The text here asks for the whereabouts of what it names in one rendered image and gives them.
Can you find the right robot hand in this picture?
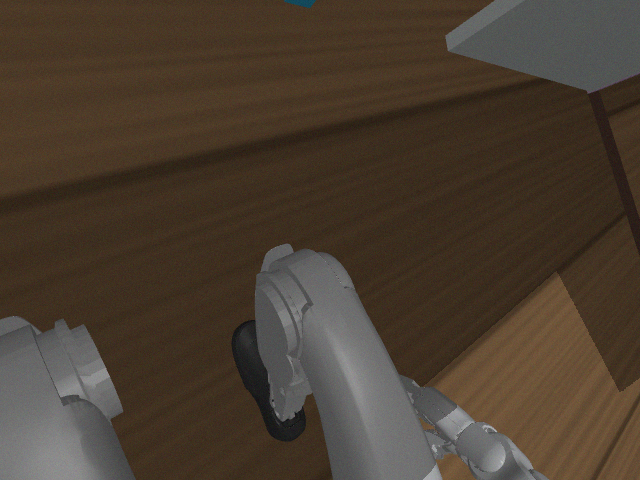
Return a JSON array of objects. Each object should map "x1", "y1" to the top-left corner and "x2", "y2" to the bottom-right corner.
[{"x1": 399, "y1": 374, "x2": 476, "y2": 460}]

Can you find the right robot foot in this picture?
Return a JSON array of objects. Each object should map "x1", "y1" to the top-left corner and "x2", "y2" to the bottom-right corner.
[{"x1": 232, "y1": 320, "x2": 306, "y2": 442}]

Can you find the right robot arm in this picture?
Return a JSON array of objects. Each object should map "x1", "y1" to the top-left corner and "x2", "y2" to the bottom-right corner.
[{"x1": 456, "y1": 422, "x2": 549, "y2": 480}]

